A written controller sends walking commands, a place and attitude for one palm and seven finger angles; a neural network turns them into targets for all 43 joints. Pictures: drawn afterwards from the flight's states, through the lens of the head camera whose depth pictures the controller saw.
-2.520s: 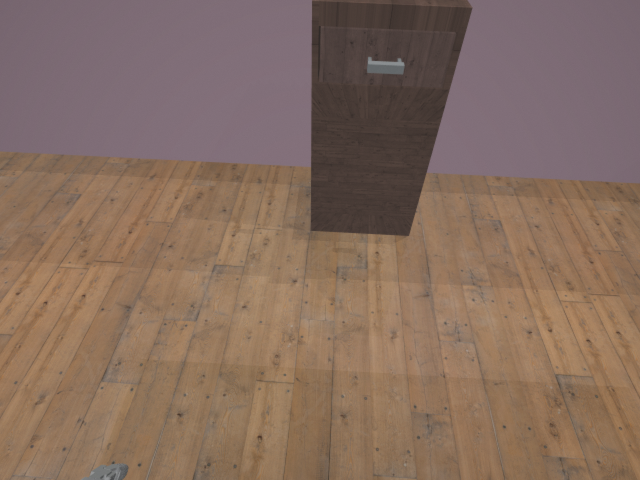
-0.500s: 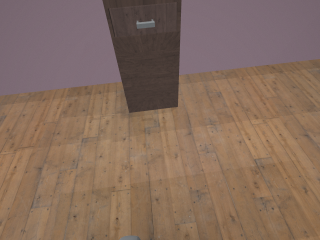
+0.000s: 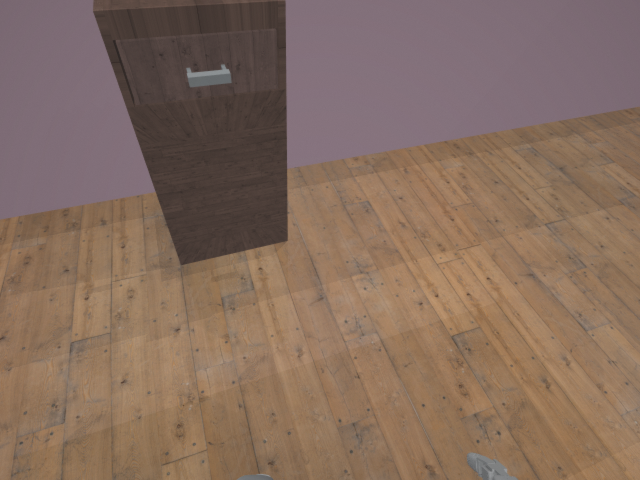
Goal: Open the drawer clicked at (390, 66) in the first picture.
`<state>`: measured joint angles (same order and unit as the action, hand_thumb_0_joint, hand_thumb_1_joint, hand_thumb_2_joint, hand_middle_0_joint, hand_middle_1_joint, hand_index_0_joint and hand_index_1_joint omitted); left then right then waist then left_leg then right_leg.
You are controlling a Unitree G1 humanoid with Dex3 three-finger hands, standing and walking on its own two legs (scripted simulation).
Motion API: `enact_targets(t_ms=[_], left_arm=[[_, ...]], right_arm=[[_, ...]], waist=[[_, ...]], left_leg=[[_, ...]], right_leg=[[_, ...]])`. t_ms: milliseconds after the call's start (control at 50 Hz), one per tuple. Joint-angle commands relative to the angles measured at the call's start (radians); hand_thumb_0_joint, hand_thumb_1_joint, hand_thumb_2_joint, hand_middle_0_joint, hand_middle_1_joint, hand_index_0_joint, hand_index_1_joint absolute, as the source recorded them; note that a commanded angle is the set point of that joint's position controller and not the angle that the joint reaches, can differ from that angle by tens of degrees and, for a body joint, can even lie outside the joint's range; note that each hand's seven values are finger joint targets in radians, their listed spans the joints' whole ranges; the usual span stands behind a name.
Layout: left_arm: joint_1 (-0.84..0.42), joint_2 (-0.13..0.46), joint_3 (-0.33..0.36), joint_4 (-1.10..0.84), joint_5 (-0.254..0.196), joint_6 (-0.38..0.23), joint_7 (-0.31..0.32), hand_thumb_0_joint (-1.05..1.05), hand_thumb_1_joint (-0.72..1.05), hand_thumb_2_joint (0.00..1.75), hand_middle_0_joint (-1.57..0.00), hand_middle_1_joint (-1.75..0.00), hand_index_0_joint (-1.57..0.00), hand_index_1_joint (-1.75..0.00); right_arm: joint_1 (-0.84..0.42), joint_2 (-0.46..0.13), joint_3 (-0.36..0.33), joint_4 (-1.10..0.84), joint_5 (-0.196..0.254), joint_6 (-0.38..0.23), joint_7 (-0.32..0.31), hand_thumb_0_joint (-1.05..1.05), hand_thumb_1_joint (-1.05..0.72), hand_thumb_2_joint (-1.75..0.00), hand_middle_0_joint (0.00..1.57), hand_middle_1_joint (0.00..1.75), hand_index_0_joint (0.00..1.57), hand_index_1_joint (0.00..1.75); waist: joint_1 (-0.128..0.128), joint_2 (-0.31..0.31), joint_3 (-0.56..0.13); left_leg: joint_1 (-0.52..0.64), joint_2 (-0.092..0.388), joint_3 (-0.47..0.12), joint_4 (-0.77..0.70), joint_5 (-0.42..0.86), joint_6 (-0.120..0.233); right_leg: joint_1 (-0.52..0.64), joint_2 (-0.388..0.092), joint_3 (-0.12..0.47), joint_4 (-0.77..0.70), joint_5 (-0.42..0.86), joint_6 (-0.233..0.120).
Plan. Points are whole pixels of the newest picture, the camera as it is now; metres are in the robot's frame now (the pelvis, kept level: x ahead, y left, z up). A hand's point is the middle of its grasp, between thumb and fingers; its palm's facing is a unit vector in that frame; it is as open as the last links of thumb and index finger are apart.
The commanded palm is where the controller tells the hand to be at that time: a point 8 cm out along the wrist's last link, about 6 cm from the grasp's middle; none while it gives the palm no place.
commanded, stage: walk to a spot facing it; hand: left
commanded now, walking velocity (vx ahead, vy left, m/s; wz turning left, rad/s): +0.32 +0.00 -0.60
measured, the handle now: (208, 73) +0.99 +0.43 +0.00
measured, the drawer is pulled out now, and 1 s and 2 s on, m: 0.00 0.00 0.00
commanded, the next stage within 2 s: turn to face it in 1.16 s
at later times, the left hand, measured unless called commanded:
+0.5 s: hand (235, 359) +0.32 +0.19 -0.16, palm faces -0.34 -0.93 -0.15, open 7.4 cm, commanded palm none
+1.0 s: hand (298, 287) +0.47 +0.10 -0.15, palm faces -0.50 -0.82 -0.29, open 7.3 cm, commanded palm none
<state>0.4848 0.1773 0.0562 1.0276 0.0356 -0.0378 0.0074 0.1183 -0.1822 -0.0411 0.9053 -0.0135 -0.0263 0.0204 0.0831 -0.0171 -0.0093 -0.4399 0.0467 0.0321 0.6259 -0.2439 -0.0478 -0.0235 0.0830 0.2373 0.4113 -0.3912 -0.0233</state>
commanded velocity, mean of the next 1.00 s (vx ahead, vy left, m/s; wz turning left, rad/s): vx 0.24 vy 0.00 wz -0.60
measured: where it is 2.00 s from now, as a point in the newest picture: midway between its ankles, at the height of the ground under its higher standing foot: (336, 436)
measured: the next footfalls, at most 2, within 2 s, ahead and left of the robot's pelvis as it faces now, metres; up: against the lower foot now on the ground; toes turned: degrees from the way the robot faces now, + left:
left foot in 0.02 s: +0.12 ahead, +0.12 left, +0.00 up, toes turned +2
right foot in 0.68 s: +0.31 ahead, -0.11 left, +0.00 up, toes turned -34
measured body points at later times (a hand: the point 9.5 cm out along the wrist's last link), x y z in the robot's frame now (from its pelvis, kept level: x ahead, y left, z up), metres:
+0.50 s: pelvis +0.16 +0.05 +0.01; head +0.19 +0.05 +0.45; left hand +0.34 +0.23 -0.15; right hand -0.01 -0.13 -0.13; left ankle +0.09 +0.12 -0.73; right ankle +0.21 -0.10 -0.66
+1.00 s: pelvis +0.33 -0.06 +0.01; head +0.34 -0.09 +0.46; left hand +0.50 +0.15 -0.12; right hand +0.31 -0.33 -0.13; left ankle +0.50 +0.07 -0.65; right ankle +0.28 -0.09 -0.73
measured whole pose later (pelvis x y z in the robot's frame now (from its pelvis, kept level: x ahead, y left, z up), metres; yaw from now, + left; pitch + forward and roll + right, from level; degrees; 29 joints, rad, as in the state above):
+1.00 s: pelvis +0.33 -0.06 +0.01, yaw -37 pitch +1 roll +1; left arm 0.30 0.21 0.08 0.98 0.02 -0.05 0.00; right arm 0.09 -0.20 -0.06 0.88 -0.03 -0.01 0.00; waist 0.03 0.03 0.04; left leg -0.64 0.17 0.00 1.03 -0.24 -0.10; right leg -0.21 0.09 0.01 0.45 -0.26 -0.11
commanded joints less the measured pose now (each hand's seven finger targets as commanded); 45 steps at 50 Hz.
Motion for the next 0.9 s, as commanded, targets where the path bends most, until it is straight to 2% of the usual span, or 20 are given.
enact_targets(t_ms=[0,20,40,80,120,180,320,480,540,580,600,620,640,660,680,700,740,780,820,880], left_arm=[[-0.027,0.092,0.039,-0.098,-0.032,-0.022,-0.01,0.0,0.9,0.9,-0.2,-0.3,-0.2,-0.3],[-0.056,0.114,0.043,-0.105,-0.023,-0.02,-0.009,0.0,0.9,0.9,-0.2,-0.3,-0.2,-0.3],[-0.087,0.122,0.048,-0.103,-0.013,-0.012,-0.013,0.0,0.9,0.9,-0.2,-0.3,-0.2,-0.3],[-0.13,0.106,0.05,-0.093,0.002,0.007,-0.034,0.0,0.9,0.9,-0.2,-0.3,-0.2,-0.3],[-0.095,0.069,0.048,-0.085,0.004,0.034,-0.043,0.0,0.9,0.9,-0.2,-0.3,-0.2,-0.3],[-0.093,0.05,0.048,-0.083,0.002,0.055,-0.044,0.0,0.9,0.9,-0.2,-0.3,-0.2,-0.3],[-0.25,0.044,0.045,-0.131,0.001,0.075,-0.048,0.0,0.9,0.9,-0.2,-0.3,-0.2,-0.3],[-0.485,0.02,0.016,-0.193,-0.004,0.058,-0.057,0.0,0.9,0.9,-0.2,-0.3,-0.2,-0.3],[-0.467,0.016,0.012,-0.192,-0.006,0.045,-0.054,0.0,0.9,0.9,-0.2,-0.3,-0.2,-0.3],[-0.364,0.046,0.023,-0.165,-0.003,0.035,-0.046,0.0,0.9,0.9,-0.2,-0.3,-0.2,-0.3],[-0.279,0.069,0.032,-0.142,-0.001,0.025,-0.044,0.0,0.9,0.9,-0.2,-0.3,-0.2,-0.3],[-0.142,0.113,0.047,-0.102,0.0,0.011,-0.04,0.0,0.9,0.9,-0.2,-0.3,-0.2,-0.3],[-0.037,0.209,0.066,-0.075,0.0,0.0,-0.032,0.0,0.9,0.9,-0.2,-0.3,-0.2,-0.3],[0.021,0.29,0.081,-0.067,-0.021,-0.003,-0.012,0.0,0.9,0.9,-0.2,-0.3,-0.2,-0.3],[-0.014,0.302,0.088,-0.074,-0.036,0.007,0.001,0.0,0.9,0.9,-0.2,-0.3,-0.2,-0.3],[-0.101,0.246,0.072,-0.094,-0.04,0.005,0.004,0.0,0.9,0.9,-0.2,-0.3,-0.2,-0.3],[-0.21,0.182,0.05,-0.117,-0.036,-0.008,0.003,0.0,0.9,0.9,-0.2,-0.3,-0.2,-0.3],[-0.238,0.15,0.039,-0.111,-0.022,-0.026,0.006,0.0,0.9,0.9,-0.2,-0.3,-0.2,-0.3],[-0.233,0.148,0.044,-0.113,-0.014,-0.032,0.004,0.0,0.9,0.9,-0.2,-0.3,-0.2,-0.3],[-0.191,0.155,0.045,-0.099,-0.017,-0.035,-0.004,0.0,0.9,0.9,-0.2,-0.3,-0.2,-0.3]], right_arm=[[0.396,-0.316,-0.077,0.038,-0.012,-0.054,-0.042,0.0,-0.9,-0.9,0.2,0.3,0.2,0.3],[0.355,-0.294,-0.064,0.022,-0.007,-0.04,-0.042,0.0,-0.9,-0.9,0.2,0.3,0.2,0.3],[0.26,-0.225,-0.053,-0.001,-0.008,-0.038,-0.038,0.0,-0.9,-0.9,0.2,0.3,0.2,0.3],[0.169,-0.127,-0.022,-0.009,-0.007,-0.05,-0.04,0.0,-0.9,-0.9,0.2,0.3,0.2,0.3],[0.174,-0.086,-0.011,0.008,-0.006,-0.065,-0.045,0.0,-0.9,-0.9,0.2,0.3,0.2,0.3],[0.218,-0.076,-0.01,0.037,0.002,-0.077,-0.053,0.0,-0.9,-0.9,0.2,0.3,0.2,0.3],[0.342,-0.081,-0.006,0.091,0.002,-0.081,-0.061,0.0,-0.9,-0.9,0.2,0.3,0.2,0.3],[0.476,-0.083,-0.004,0.159,-0.016,-0.062,-0.063,0.0,-0.9,-0.9,0.2,0.3,0.2,0.3],[0.479,-0.105,-0.011,0.164,-0.016,-0.051,-0.061,0.0,-0.9,-0.9,0.2,0.3,0.2,0.3],[0.442,-0.135,-0.024,0.146,-0.011,-0.048,-0.057,0.0,-0.9,-0.9,0.2,0.3,0.2,0.3],[0.419,-0.152,-0.029,0.13,-0.008,-0.047,-0.054,0.0,-0.9,-0.9,0.2,0.3,0.2,0.3],[0.375,-0.166,-0.03,0.107,0.0,-0.045,-0.047,0.0,-0.9,-0.9,0.2,0.3,0.2,0.3],[0.381,-0.125,-0.025,0.078,0.018,-0.042,-0.035,0.0,-0.9,-0.9,0.2,0.3,0.2,0.3],[0.35,-0.063,-0.018,0.03,0.023,-0.048,-0.036,0.0,-0.9,-0.9,0.2,0.3,0.2,0.3],[0.254,-0.088,-0.027,0.009,0.015,-0.044,-0.043,0.0,-0.9,-0.9,0.2,0.3,0.2,0.3],[0.236,-0.079,-0.031,0.005,0.008,-0.044,-0.038,0.0,-0.9,-0.9,0.2,0.3,0.2,0.3],[0.237,-0.057,-0.029,0.02,-0.004,-0.016,-0.039,0.0,-0.9,-0.9,0.2,0.3,0.2,0.3],[0.254,-0.041,-0.029,0.03,-0.011,0.003,-0.039,0.0,-0.9,-0.9,0.2,0.3,0.2,0.3],[0.257,-0.034,-0.031,0.022,-0.012,0.012,-0.037,0.0,-0.9,-0.9,0.2,0.3,0.2,0.3],[0.17,-0.041,-0.028,-0.01,-0.012,0.009,-0.027,0.0,-0.9,-0.9,0.2,0.3,0.2,0.3]], waist=[[-0.194,0.372,-0.173],[-0.176,0.272,-0.11],[-0.136,0.164,0.002],[-0.087,0.146,0.126],[-0.051,0.175,0.119],[-0.037,0.168,0.08],[-0.068,0.099,0.112],[-0.144,0.102,0.168],[-0.128,0.15,0.129],[-0.079,0.173,0.051],[-0.037,0.186,-0.006],[0.034,0.172,-0.081],[0.071,0.004,-0.202],[0.059,-0.149,-0.285],[0.053,-0.031,-0.216],[0.014,0.031,-0.07],[-0.072,0.053,0.026],[-0.113,0.048,0.083],[-0.132,0.005,0.065],[-0.107,-0.071,0.032]], left_leg=[[0.722,0.441,-0.508,-0.306,-0.079,0.139],[0.578,0.485,-0.593,-0.395,-0.204,0.174],[0.423,0.431,-0.494,-0.44,-0.308,0.163],[0.218,0.347,-0.307,-0.459,-0.235,0.113],[0.182,0.272,-0.112,-0.443,-0.025,0.043],[0.245,0.242,0.028,-0.42,0.183,0.011],[0.403,0.261,0.113,-0.404,0.409,0.006],[0.568,0.3,0.209,-0.367,0.604,0.111],[0.592,0.294,0.294,-0.256,0.903,0.118],[0.595,0.307,0.324,-0.101,1.095,0.109],[0.553,0.297,0.335,0.034,1.1,0.097],[0.431,0.294,0.337,0.236,0.963,0.073],[0.119,0.217,0.321,0.54,0.393,0.031],[-0.193,0.03,0.216,0.887,-0.347,-0.026],[-0.247,0.065,0.041,0.917,-0.306,0.003],[-0.252,0.117,0.013,0.852,-0.171,0.008],[-0.158,0.154,-0.017,0.759,-0.094,-0.011],[-0.096,0.146,-0.015,0.675,-0.077,-0.017],[-0.094,0.138,-0.002,0.584,-0.069,-0.033],[-0.139,0.118,0.001,0.482,0.006,-0.046]], right_leg=[[-0.608,0.031,-0.141,0.688,-0.161,-0.006],[-0.625,-0.033,-0.123,0.817,-0.156,-0.006],[-0.629,-0.083,-0.14,0.874,-0.081,-0.004],[-0.614,-0.146,-0.175,0.906,0.054,0.004],[-0.569,-0.149,-0.193,0.876,0.148,0.017],[-0.611,-0.149,-0.202,0.885,0.24,0.029],[-0.794,-0.156,-0.233,0.843,0.315,0.043],[-0.77,-0.15,-0.369,0.473,0.218,0.009],[-0.626,-0.079,-0.447,0.339,0.137,-0.032],[-0.49,-0.039,-0.462,0.288,0.106,-0.065],[-0.351,-0.02,-0.467,0.233,0.11,-0.08],[-0.119,-0.032,-0.443,0.139,0.182,-0.1],[0.23,-0.236,-0.165,0.092,0.302,-0.191],[0.381,-0.501,0.369,0.031,0.617,-0.332],[0.3,-0.502,0.31,-0.037,0.578,-0.352],[0.141,-0.439,0.143,-0.06,0.576,-0.274],[-0.151,-0.388,0.071,-0.125,0.48,-0.148],[-0.307,-0.334,-0.002,-0.156,0.505,-0.165],[-0.325,-0.292,-0.056,-0.136,0.551,-0.183],[-0.259,-0.242,-0.06,-0.11,0.58,-0.173]])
